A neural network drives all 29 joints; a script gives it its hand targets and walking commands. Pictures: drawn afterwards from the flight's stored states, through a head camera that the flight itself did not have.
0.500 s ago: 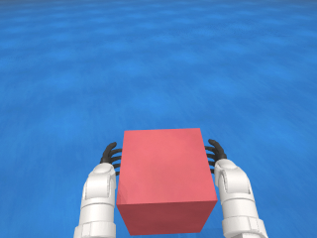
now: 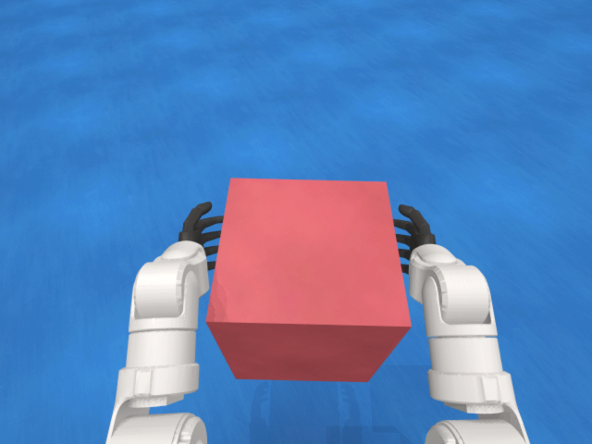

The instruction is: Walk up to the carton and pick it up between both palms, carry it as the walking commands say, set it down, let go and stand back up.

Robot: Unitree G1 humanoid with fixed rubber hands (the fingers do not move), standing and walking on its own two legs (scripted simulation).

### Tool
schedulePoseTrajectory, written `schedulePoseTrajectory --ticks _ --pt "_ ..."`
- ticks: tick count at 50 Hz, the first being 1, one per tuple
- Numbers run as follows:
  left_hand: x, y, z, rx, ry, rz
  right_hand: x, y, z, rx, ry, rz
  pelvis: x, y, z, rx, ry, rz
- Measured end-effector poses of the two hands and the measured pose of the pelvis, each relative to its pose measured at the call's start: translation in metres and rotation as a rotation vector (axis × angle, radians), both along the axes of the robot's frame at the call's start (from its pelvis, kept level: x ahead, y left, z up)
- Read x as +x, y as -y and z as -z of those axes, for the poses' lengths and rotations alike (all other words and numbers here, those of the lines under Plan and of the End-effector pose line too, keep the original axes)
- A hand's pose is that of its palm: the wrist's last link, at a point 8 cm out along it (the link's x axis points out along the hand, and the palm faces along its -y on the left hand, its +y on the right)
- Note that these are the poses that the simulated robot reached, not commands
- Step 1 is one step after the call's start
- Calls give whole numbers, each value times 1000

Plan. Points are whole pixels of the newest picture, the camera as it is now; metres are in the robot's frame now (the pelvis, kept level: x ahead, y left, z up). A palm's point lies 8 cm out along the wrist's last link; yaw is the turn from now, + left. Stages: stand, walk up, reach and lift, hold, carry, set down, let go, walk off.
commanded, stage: carry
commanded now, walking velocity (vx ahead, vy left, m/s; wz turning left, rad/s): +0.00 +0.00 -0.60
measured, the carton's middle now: (304, 288) +0.33 +0.02 +0.02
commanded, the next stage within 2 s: none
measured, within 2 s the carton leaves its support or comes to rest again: neither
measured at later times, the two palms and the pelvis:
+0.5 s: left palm (274, 223) +0.37 +0.06 +0.11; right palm (513, 276) +0.29 -0.23 +0.11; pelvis -0.03 +0.00 +0.00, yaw -17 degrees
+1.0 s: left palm (350, 250) +0.32 -0.04 +0.11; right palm out of the picture +0.15 -0.29 +0.11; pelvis -0.07 +0.03 +0.01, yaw -36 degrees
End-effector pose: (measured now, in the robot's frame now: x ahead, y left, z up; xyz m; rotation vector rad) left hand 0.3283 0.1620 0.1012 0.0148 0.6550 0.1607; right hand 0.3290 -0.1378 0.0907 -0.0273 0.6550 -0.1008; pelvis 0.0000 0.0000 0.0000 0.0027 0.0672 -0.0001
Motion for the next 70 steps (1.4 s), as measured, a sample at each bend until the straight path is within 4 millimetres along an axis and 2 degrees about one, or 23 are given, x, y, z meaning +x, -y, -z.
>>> schedulePoseTrajectory --ticks 5,10,15,18,22,26,30,35,39,43,47,51,55,61,66,70 --pt "23 26 -18 20 -50 75 8 26 -23 4 -49 60 -12 -4 -9 24 -29 30" --pt "37 38 -26 -22 -42 123 5 37 -39 2 -41 139 -19 -16 -7 31 -48 85" --pt "33 43 -19 -52 -79 148 -14 40 -33 -1 -76 186 -21 -20 -12 7 -27 163" --pt "34 53 -17 -44 -99 179 -23 48 -30 0 -95 212 -24 -17 -16 -15 -29 206" --pt "38 79 -17 -25 -86 230 -32 71 -25 17 -82 261 -27 -6 -12 -26 -33 259" --pt "41 115 -11 -13 -70 281 -45 103 -14 37 -63 319 -33 5 -3 -27 -38 297" --pt "32 147 4 -12 -106 348 -71 130 -4 51 -95 398 -39 4 -7 -2 -38 329" --pt "25 175 8 -36 -85 425 -100 149 -8 48 -67 492 -46 -7 -6 4 -38 395" --pt "20 185 8 -72 -58 473 -119 151 -13 38 -30 560 -48 -19 -1 5 -37 454" --pt "12 184 9 -77 -69 509 -140 143 -11 31 -40 596 -51 -28 -3 8 -14 523" --pt "3 190 -2 -47 -83 553 -161 143 -15 32 -59 618 -58 -30 -11 -18 -10 587" --pt "-6 211 -16 -21 -60 610 -181 156 -24 36 -41 656 -69 -25 -12 -30 -16 640" --pt "-23 242 -22 1 -40 664 -209 179 -25 43 -25 697 -83 -16 -5 -31 -16 680" --pt "-62 279 -12 35 -87 775 -269 198 -20 61 -75 798 -99 -23 -10 1 -5 732" --pt "-85 296 -11 17 -75 852 -306 200 -26 48 -60 880 -109 -38 -9 6 -7 793" --pt "-96 296 -7 -18 -69 892 -327 189 -27 33 -45 936 -112 -53 -3 8 -11 847"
